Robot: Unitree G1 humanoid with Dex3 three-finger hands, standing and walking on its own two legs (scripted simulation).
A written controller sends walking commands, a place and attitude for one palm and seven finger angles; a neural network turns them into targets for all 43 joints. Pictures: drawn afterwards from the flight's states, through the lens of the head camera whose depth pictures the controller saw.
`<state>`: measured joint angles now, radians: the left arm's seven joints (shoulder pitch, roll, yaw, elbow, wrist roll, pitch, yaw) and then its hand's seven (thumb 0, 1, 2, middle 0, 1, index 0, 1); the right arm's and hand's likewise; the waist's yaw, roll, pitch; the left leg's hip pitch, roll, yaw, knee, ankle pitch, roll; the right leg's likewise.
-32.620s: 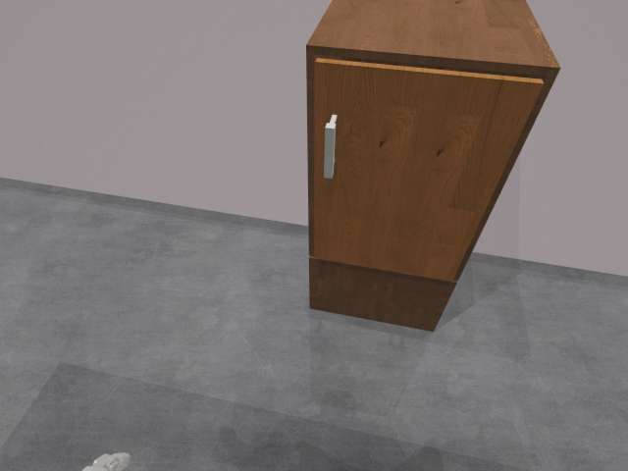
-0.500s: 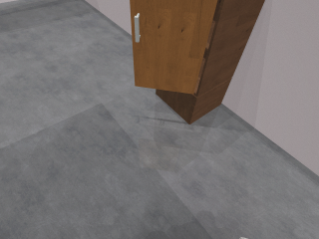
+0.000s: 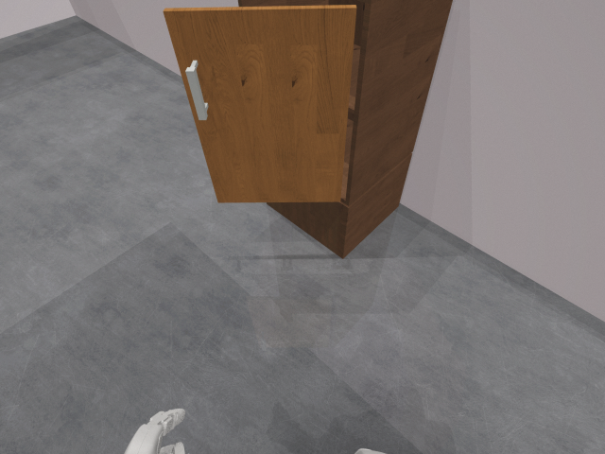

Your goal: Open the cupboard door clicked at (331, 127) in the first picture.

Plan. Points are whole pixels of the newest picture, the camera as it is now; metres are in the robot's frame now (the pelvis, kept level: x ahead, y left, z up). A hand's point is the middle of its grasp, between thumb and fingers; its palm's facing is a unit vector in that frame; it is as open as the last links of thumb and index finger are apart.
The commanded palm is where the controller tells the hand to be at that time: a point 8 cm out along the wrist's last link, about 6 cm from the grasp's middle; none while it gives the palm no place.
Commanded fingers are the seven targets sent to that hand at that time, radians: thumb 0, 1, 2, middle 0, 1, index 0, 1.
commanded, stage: take the last steps up to it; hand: left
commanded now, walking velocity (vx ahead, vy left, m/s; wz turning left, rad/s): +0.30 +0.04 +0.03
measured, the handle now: (198, 90) +0.89 +0.26 +0.01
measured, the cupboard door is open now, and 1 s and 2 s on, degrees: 43 43 43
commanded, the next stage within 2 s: come to a stop and stand still in 0.70 s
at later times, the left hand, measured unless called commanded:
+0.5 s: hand out of the picture +0.07 +0.20 -0.16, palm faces +0.16 -0.98 -0.14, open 7.3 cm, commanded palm none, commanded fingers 0.00 0.90 0.90 -0.20 -0.30 -0.20 -0.30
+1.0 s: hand (186, 296) +0.42 +0.24 -0.15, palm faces -0.03 -0.97 -0.22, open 7.3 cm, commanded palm none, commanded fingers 0.00 0.90 0.90 -0.20 -0.30 -0.20 -0.30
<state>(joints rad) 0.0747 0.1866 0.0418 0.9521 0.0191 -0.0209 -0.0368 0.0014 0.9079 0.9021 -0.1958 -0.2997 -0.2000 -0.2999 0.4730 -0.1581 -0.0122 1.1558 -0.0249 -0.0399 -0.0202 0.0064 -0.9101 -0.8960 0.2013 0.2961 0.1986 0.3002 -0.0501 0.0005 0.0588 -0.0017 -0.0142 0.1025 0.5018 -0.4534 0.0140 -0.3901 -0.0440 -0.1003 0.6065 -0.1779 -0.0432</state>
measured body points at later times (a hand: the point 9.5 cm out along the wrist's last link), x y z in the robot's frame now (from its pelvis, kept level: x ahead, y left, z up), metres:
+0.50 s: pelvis +0.18 +0.04 +0.01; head +0.19 +0.06 +0.46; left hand +0.06 +0.25 -0.15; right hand +0.33 -0.18 -0.12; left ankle +0.25 +0.14 -0.73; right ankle +0.08 -0.08 -0.72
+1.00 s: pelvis +0.31 +0.05 +0.01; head +0.33 +0.05 +0.46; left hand +0.42 +0.29 -0.13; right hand +0.26 -0.17 -0.15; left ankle +0.25 +0.15 -0.72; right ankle +0.35 -0.07 -0.72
